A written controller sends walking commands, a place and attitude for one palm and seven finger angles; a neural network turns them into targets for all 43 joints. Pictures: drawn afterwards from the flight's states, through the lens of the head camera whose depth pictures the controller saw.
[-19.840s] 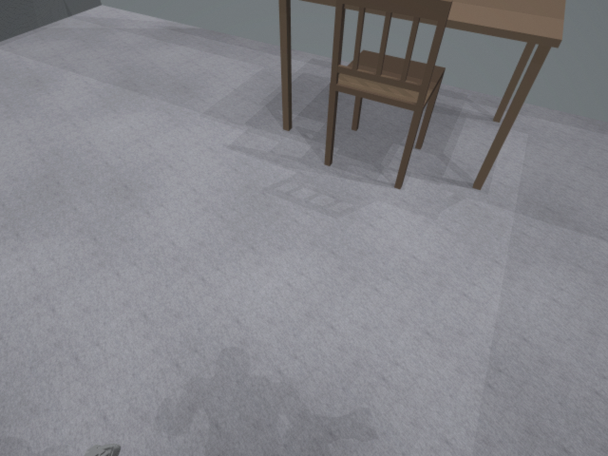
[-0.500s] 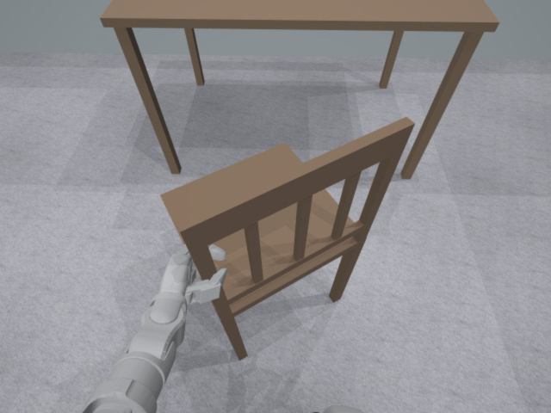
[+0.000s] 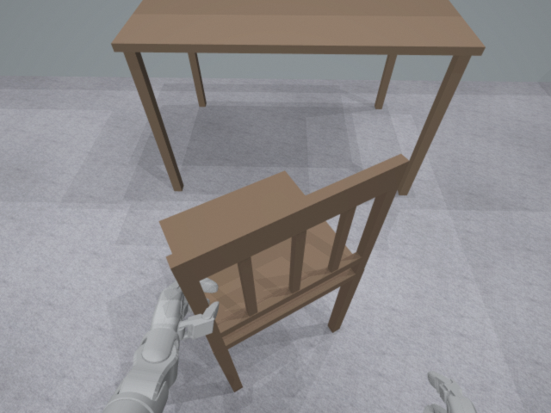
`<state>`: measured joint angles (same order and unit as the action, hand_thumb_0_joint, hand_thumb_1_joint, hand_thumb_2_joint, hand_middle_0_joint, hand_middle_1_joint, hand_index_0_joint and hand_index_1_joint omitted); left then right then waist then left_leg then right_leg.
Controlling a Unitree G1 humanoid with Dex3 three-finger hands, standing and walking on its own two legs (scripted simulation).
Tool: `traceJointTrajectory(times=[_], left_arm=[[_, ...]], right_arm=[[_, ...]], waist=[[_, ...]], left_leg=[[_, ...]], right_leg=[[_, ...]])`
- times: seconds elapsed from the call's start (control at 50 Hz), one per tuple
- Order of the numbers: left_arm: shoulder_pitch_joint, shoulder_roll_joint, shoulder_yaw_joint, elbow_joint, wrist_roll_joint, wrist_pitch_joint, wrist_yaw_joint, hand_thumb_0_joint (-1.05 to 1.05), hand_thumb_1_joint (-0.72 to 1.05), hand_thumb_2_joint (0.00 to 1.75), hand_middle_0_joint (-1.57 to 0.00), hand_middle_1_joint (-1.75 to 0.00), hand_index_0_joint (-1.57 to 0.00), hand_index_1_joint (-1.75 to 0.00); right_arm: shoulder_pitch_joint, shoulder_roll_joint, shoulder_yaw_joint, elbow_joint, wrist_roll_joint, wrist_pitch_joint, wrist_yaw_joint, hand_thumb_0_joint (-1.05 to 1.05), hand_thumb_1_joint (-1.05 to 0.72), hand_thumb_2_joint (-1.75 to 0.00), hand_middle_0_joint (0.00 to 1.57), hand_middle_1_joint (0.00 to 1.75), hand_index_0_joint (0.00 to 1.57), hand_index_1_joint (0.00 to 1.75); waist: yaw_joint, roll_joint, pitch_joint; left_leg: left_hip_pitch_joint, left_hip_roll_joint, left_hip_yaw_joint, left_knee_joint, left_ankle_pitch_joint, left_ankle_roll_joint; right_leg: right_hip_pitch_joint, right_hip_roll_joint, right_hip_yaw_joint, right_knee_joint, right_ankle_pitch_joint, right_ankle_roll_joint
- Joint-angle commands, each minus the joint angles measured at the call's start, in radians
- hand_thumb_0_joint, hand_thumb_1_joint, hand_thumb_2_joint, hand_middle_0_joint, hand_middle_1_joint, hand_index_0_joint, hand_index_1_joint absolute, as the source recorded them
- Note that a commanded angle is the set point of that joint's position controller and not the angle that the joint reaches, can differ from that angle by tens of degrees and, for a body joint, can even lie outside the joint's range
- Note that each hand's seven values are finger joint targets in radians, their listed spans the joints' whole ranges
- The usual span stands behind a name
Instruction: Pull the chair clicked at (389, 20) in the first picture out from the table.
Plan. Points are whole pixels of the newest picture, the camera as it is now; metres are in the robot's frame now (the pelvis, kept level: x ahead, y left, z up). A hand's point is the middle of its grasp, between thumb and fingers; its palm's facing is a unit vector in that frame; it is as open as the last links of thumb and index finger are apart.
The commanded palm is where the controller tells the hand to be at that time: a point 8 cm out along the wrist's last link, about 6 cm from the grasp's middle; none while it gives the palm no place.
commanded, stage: stop walking, hand still on the chair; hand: left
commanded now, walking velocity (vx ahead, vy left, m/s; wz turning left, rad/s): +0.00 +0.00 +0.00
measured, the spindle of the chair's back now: (296, 262) +0.40 -0.02 -0.11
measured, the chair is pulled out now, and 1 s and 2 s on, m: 0.61 0.61 0.61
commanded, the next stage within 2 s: open the thumb and straighten the fingers in 0.08 s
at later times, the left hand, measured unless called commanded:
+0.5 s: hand (197, 311) +0.28 +0.15 -0.07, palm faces +0.02 -0.99 -0.16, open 10.3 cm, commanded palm +0.26 +0.20 -0.06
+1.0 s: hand (196, 312) +0.28 +0.15 -0.08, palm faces +0.02 -0.99 -0.15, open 17.3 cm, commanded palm +0.26 +0.20 -0.06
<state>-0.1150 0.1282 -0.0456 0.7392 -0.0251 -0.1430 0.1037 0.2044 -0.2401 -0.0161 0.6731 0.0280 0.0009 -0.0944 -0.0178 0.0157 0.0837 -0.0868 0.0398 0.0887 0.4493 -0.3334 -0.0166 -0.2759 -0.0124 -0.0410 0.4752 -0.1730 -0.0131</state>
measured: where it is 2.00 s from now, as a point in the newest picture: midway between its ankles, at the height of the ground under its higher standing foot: outside the picture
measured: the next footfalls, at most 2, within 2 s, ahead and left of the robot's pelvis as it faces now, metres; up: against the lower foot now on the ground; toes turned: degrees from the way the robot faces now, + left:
none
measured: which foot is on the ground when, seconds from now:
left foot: down 0.00-1.00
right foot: down 0.00-1.00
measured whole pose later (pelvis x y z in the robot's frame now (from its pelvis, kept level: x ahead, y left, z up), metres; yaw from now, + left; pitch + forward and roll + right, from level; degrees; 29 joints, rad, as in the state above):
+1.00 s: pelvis +0.00 +0.00 -0.04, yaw +4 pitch +11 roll +1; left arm -0.06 0.18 -0.02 0.42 -0.08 0.06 0.01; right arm 0.25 -0.28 0.01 0.58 0.04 -0.08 -0.03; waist -0.05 0.04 -0.08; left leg -0.53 0.01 0.02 0.81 -0.48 -0.01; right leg -0.68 -0.07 -0.09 0.81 -0.32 -0.01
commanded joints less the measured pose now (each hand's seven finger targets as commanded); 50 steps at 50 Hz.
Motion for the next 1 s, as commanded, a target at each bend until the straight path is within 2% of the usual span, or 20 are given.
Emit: traceJointTrajectory(times=[0.0, 0.12, 0.16, 0.18, 0.2, 0.22, 0.24, 0.26, 0.36, 0.4, 0.46, 0.56, 0.66, 0.68, 0.76, 0.82, 0.86, 0.9, 0.94, 0.98], left_arm=[[-0.208, 0.122, 0.037, -0.199, 0.007, -0.047, 0.010, 0.00, 0.90, 0.90, -0.50, -1.45, -0.50, -1.45], [-0.210, 0.118, 0.032, -0.195, 0.006, -0.037, 0.012, 0.00, 0.90, 0.90, -0.50, -1.45, -0.50, -1.45], [-0.198, 0.161, 0.070, -0.239, 0.005, -0.041, 0.017, 0.00, 0.90, 0.90, -0.50, -1.45, -0.50, -1.45], [-0.123, 0.030, -0.020, -0.108, -0.064, -0.014, -0.011, 0.00, 0.78, 0.84, -0.50, -1.45, -0.50, -1.45], [-0.181, 0.093, 0.034, -0.186, -0.060, -0.034, -0.024, 0.00, 0.66, 0.78, -0.50, -1.45, -0.50, -1.45], [-0.194, 0.160, 0.082, -0.248, -0.057, -0.052, -0.029, 0.00, 0.54, 0.73, -0.50, -1.45, -0.50, -1.45], [-0.137, 0.167, 0.074, -0.270, -0.044, -0.055, -0.035, 0.00, 0.42, 0.67, -0.50, -1.45, -0.50, -1.45], [-0.153, 0.147, 0.055, -0.310, -0.035, -0.055, -0.041, 0.00, 0.30, 0.61, -0.50, -1.45, -0.50, -1.45], [-0.170, 0.092, 0.010, -0.316, -0.036, -0.008, -0.055, 0.00, -0.31, 0.32, -0.50, -1.45, -0.50, -1.45], [-0.183, 0.192, 0.107, -0.299, -0.040, 0.016, -0.053, 0.00, -0.55, 0.20, -0.45, -1.30, -0.45, -1.30], [-0.185, 0.144, 0.071, -0.354, -0.046, 0.033, -0.068, 0.00, -0.55, 0.20, -0.38, -1.09, -0.38, -1.09], [-0.162, 0.143, 0.075, -0.407, -0.062, 0.056, -0.082, 0.00, -0.55, 0.20, -0.25, -0.73, -0.25, -0.73], [-0.135, 0.162, 0.085, -0.435, -0.056, 0.094, -0.090, 0.00, -0.55, 0.20, -0.13, -0.36, -0.13, -0.36], [-0.153, 0.200, 0.116, -0.420, -0.054, 0.102, -0.090, 0.00, -0.55, 0.20, -0.10, -0.29, -0.10, -0.29], [-0.190, 0.209, 0.117, -0.477, -0.056, 0.110, -0.095, 0.00, -0.55, 0.20, 0.00, 0.00, 0.00, 0.00], [-0.156, 0.170, 0.083, -0.501, -0.058, 0.115, -0.102, 0.00, -0.55, 0.20, 0.00, 0.00, 0.00, 0.00], [-0.150, 0.128, 0.042, -0.489, -0.058, 0.129, -0.102, 0.00, -0.55, 0.20, 0.00, 0.00, 0.00, 0.00], [-0.119, 0.131, 0.049, -0.487, -0.058, 0.143, -0.100, 0.00, -0.55, 0.20, 0.00, 0.00, 0.00, 0.00], [-0.078, 0.153, 0.067, -0.490, -0.051, 0.156, -0.094, 0.00, -0.55, 0.20, 0.00, 0.00, 0.00, 0.00], [-0.096, 0.150, 0.059, -0.534, -0.044, 0.159, -0.086, 0.00, -0.55, 0.20, 0.00, 0.00, 0.00, 0.00]], right_arm=[[-0.019, -0.103, -0.032, -0.119, 0.001, -0.031, -0.014, 0.00, -0.90, -0.90, 0.20, 0.30, 0.20, 0.30], [-0.018, -0.103, -0.029, -0.123, 0.002, -0.023, -0.016, 0.00, -0.90, -0.90, 0.20, 0.30, 0.20, 0.30], [-0.013, -0.107, -0.031, -0.125, 0.003, -0.024, -0.018, 0.00, -0.90, -0.90, 0.20, 0.30, 0.20, 0.30], [-0.005, -0.144, -0.020, -0.097, 0.043, -0.033, 0.014, 0.00, -0.90, -0.90, 0.20, 0.30, 0.20, 0.30], [-0.006, -0.155, -0.028, -0.100, 0.039, -0.047, 0.030, 0.00, -0.90, -0.90, 0.20, 0.30, 0.20, 0.30], [-0.005, -0.155, -0.039, -0.103, 0.034, -0.061, 0.044, 0.00, -0.90, -0.90, 0.20, 0.30, 0.20, 0.30], [0.000, -0.151, -0.039, -0.108, 0.030, -0.071, 0.058, 0.00, -0.90, -0.90, 0.20, 0.30, 0.20, 0.30], [0.011, -0.143, -0.036, -0.111, 0.025, -0.080, 0.067, 0.00, -0.90, -0.90, 0.20, 0.30, 0.20, 0.30], [0.028, -0.150, -0.039, -0.120, 0.021, -0.104, 0.088, 0.00, -0.90, -0.90, 0.20, 0.30, 0.20, 0.30], [0.036, -0.167, -0.043, -0.120, 0.019, -0.101, 0.085, 0.00, -0.90, -0.90, 0.20, 0.30, 0.20, 0.30], [0.035, -0.162, -0.042, -0.145, 0.017, -0.107, 0.083, 0.00, -0.90, -0.90, 0.20, 0.30, 0.20, 0.30], [0.044, -0.169, -0.045, -0.164, 0.017, -0.120, 0.073, 0.00, -0.90, -0.90, 0.20, 0.30, 0.20, 0.30], [0.041, -0.173, -0.038, -0.184, 0.018, -0.118, 0.067, 0.00, -0.90, -0.90, 0.20, 0.30, 0.20, 0.30], [0.042, -0.177, -0.037, -0.182, 0.018, -0.115, 0.063, 0.00, -0.90, -0.90, 0.20, 0.30, 0.20, 0.30], [0.044, -0.172, -0.034, -0.199, 0.018, -0.117, 0.054, 0.00, -0.90, -0.90, 0.20, 0.30, 0.20, 0.30], [0.043, -0.167, -0.031, -0.207, 0.017, -0.125, 0.053, 0.00, -0.90, -0.90, 0.20, 0.30, 0.20, 0.30], [0.048, -0.167, -0.029, -0.208, 0.018, -0.126, 0.054, 0.00, -0.90, -0.90, 0.20, 0.30, 0.20, 0.30], [0.049, -0.172, -0.033, -0.213, 0.017, -0.125, 0.055, 0.00, -0.90, -0.90, 0.20, 0.30, 0.20, 0.30], [0.042, -0.175, -0.031, -0.222, 0.015, -0.122, 0.056, 0.00, -0.90, -0.90, 0.20, 0.30, 0.20, 0.30], [0.045, -0.170, -0.032, -0.228, 0.015, -0.119, 0.056, 0.00, -0.90, -0.90, 0.20, 0.30, 0.20, 0.30]], waist=[[0.000, -0.009, -0.239], [0.001, -0.021, -0.227], [0.004, -0.026, -0.222], [-0.062, -0.168, -0.197], [-0.036, -0.199, -0.214], [-0.035, -0.110, -0.263], [-0.016, -0.035, -0.283], [-0.024, -0.002, -0.332], [-0.041, -0.018, -0.360], [-0.032, -0.037, -0.379], [-0.032, -0.019, -0.410], [-0.040, -0.068, -0.426], [-0.042, -0.067, -0.408], [-0.045, -0.072, -0.395], [-0.046, -0.051, -0.427], [-0.041, -0.001, -0.453], [-0.059, -0.038, -0.432], [-0.053, -0.068, -0.431], [-0.037, -0.035, -0.418], [-0.044, -0.046, -0.434]], left_leg=[[-0.031, 0.096, -0.084, -0.067, 0.257, 0.027], [-0.048, 0.088, -0.083, -0.074, 0.193, 0.028], [-0.052, 0.088, -0.087, -0.082, 0.192, 0.029], [-0.240, 0.038, -0.075, -0.059, 0.188, 0.024], [-0.280, 0.031, -0.066, -0.024, 0.196, 0.029], [-0.285, 0.016, -0.061, 0.005, 0.186, 0.029], [-0.295, 0.007, -0.058, 0.019, 0.188, 0.024], [-0.294, -0.005, -0.048, 0.037, 0.190, 0.024], [-0.361, -0.015, -0.061, 0.100, 0.164, 0.024], [-0.409, -0.019, -0.062, 0.126, 0.147, 0.025], [-0.428, -0.026, -0.063, 0.148, 0.150, 0.024], [-0.455, -0.025, -0.068, 0.187, 0.164, 0.026], [-0.492, -0.031, -0.067, 0.212, 0.135, 0.028], [-0.504, -0.031, -0.068, 0.218, 0.120, 0.030], [-0.492, -0.035, -0.071, 0.230, 0.122, 0.033], [-0.472, -0.034, -0.075, 0.236, 0.156, 0.028], [-0.473, -0.031, -0.080, 0.244, 0.168, 0.028], [-0.487, -0.032, -0.080, 0.250, 0.163, 0.028], [-0.495, -0.034, -0.082, 0.248, 0.168, 0.025], [-0.484, -0.033, -0.082, 0.252, 0.173, 0.026]], right_leg=[[0.178, -0.099, 0.119, -0.036, 0.269, -0.023], [0.169, -0.102, 0.135, -0.057, 0.214, -0.024], [0.173, -0.097, 0.126, -0.058, 0.209, -0.022], [0.113, -0.058, 0.003, 0.000, 0.168, -0.004], [0.093, -0.053, 0.014, 0.022, 0.177, -0.007], [0.091, -0.055, 0.029, 0.041, 0.169, -0.005], [0.096, -0.059, 0.031, 0.060, 0.169, -0.010], [0.090, -0.054, 0.027, 0.062, 0.166, -0.009], [0.010, -0.037, 0.006, 0.122, 0.123, -0.007], [0.008, -0.036, 0.012, 0.151, 0.116, -0.005], [-0.002, -0.034, 0.006, 0.182, 0.112, -0.005], [-0.018, -0.032, 0.004, 0.212, 0.132, 0.001], [-0.039, -0.036, 0.006, 0.226, 0.110, 0.006], [-0.053, -0.037, 0.009, 0.228, 0.092, 0.008], [-0.048, -0.037, 0.012, 0.234, 0.082, 0.010], [-0.048, -0.039, 0.002, 0.250, 0.114, 0.005], [-0.069, -0.037, -0.006, 0.251, 0.131, 0.008], [-0.064, -0.039, -0.007, 0.255, 0.139, 0.010], [-0.067, -0.041, -0.011, 0.260, 0.139, 0.003], [-0.069, -0.041, -0.009, 0.264, 0.143, 0.006]])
